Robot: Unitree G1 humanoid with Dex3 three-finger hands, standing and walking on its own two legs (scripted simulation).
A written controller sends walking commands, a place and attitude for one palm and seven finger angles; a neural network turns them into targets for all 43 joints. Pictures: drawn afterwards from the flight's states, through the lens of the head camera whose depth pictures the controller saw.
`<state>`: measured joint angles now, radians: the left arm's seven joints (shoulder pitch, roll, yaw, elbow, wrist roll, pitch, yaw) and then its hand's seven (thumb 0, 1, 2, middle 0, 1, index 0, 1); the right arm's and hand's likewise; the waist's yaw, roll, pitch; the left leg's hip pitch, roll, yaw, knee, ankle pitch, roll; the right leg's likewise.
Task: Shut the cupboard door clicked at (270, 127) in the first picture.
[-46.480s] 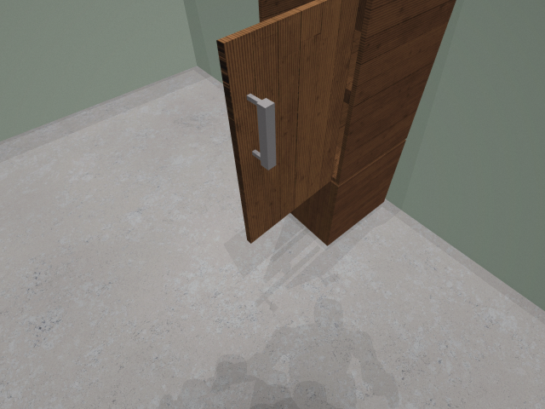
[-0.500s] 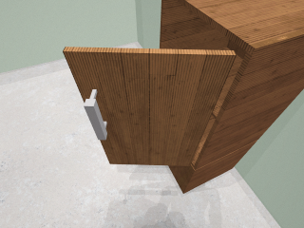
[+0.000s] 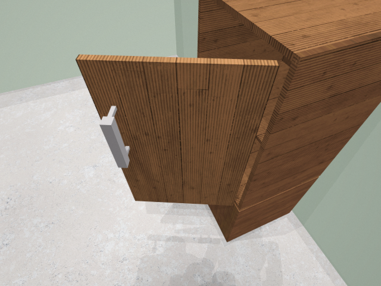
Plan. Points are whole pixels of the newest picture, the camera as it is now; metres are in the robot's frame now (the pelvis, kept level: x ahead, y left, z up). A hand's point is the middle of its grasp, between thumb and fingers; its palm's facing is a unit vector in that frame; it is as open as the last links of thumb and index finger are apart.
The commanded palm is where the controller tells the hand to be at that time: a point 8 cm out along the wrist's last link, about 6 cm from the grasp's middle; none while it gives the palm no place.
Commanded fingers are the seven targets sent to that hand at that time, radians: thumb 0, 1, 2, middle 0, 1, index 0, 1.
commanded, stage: come to a stop and stand still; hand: left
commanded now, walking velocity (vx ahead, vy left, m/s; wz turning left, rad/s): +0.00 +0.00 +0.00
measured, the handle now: (118, 138) +0.42 +0.22 +0.05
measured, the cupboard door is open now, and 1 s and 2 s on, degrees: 64 64 64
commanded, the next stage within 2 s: look again from close up in 0.72 s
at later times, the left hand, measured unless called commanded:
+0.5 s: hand out of the picture +0.04 +0.27 -0.18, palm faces +0.01 -0.97 -0.24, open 7.4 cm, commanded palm none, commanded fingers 0.00 0.90 0.90 -0.20 -0.30 -0.20 -0.30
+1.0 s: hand out of the picture +0.02 +0.24 -0.18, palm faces +0.00 -0.98 -0.20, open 7.3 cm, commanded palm none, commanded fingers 0.00 0.90 0.90 -0.20 -0.30 -0.20 -0.30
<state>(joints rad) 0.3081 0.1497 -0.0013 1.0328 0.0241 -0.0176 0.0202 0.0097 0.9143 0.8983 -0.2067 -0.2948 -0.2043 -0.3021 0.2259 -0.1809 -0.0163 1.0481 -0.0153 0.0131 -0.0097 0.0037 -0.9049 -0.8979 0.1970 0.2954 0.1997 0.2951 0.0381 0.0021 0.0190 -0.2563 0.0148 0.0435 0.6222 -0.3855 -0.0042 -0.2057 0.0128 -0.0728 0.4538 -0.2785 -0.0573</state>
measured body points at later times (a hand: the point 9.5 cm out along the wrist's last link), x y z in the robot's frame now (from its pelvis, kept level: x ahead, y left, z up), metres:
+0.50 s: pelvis +0.01 +0.08 -0.01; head +0.04 +0.08 +0.44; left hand +0.04 +0.32 -0.16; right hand +0.03 -0.15 -0.17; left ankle -0.03 +0.12 -0.74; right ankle -0.02 -0.08 -0.74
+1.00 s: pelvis +0.01 +0.07 +0.00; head +0.04 +0.06 +0.44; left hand +0.02 +0.29 -0.16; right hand +0.01 -0.16 -0.17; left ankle -0.03 +0.12 -0.74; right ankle -0.02 -0.08 -0.74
